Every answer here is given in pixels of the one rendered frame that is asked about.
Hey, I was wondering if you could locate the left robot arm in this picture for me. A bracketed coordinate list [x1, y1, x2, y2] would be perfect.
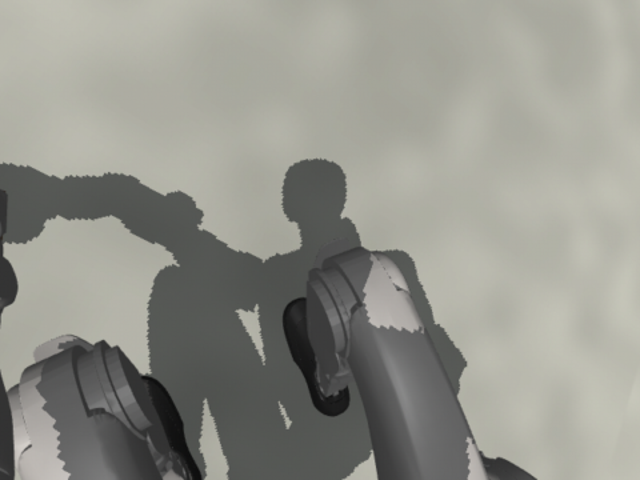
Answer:
[0, 189, 18, 480]

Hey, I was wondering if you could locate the right robot foot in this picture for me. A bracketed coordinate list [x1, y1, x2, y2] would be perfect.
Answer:
[283, 298, 350, 417]

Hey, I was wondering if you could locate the right robot hand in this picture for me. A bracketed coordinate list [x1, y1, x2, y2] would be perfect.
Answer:
[479, 451, 537, 480]

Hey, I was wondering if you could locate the left robot foot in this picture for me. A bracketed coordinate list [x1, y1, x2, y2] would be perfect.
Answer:
[141, 376, 202, 480]

